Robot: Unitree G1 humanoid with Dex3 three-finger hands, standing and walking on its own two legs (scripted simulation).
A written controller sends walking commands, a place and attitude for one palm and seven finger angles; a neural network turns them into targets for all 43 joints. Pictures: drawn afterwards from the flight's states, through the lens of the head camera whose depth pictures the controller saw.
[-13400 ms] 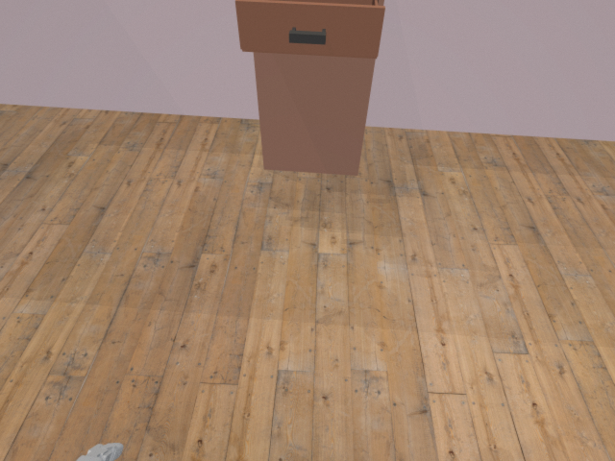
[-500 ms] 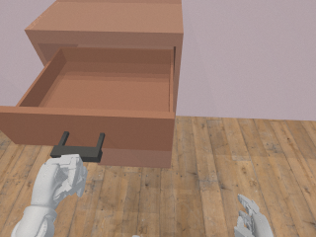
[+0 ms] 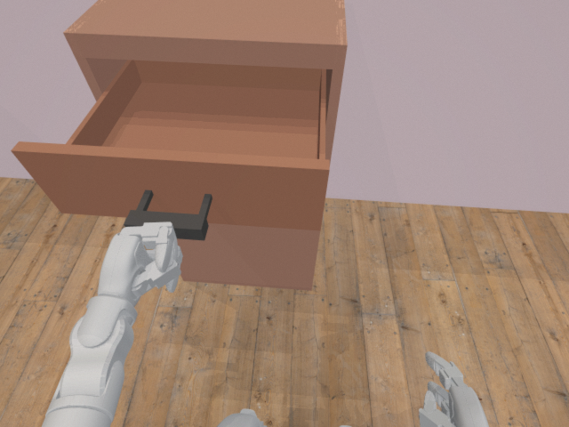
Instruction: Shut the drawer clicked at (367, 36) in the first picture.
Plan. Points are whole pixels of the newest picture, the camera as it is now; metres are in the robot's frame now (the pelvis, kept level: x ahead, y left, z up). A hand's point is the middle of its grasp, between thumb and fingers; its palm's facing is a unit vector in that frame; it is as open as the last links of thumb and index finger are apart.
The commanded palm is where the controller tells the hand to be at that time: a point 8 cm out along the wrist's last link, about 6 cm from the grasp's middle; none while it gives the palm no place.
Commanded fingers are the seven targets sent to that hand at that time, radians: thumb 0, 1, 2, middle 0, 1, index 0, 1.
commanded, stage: push the drawer shut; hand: left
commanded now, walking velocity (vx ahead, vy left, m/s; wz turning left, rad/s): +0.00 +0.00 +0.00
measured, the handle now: (172, 212) +0.39 +0.19 +0.08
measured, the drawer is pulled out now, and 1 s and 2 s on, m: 0.25 0.12 0.01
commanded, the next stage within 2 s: none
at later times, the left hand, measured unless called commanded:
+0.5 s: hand (190, 216) +0.39 +0.16 +0.07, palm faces -0.04 -1.00 -0.05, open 2.8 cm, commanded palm +0.38 +0.21 +0.08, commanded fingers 0.00 0.90 0.90 -1.40 -1.60 -1.40 -1.60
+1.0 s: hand (198, 190) +0.44 +0.16 +0.07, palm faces -0.03 -1.00 -0.04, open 2.8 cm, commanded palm +0.44 +0.21 +0.08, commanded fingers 0.00 0.90 0.90 -1.40 -1.60 -1.40 -1.60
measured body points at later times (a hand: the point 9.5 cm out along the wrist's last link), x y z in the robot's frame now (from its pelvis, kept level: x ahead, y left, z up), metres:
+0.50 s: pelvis +0.01 +0.00 +0.00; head +0.06 +0.00 +0.45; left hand +0.39 +0.22 +0.08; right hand +0.11 -0.26 -0.10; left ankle +0.04 +0.10 -0.69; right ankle +0.01 -0.11 -0.69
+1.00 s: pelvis +0.01 +0.00 +0.00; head +0.08 +0.00 +0.44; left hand +0.44 +0.22 +0.08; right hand +0.09 -0.26 -0.12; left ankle +0.04 +0.10 -0.69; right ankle +0.01 -0.11 -0.69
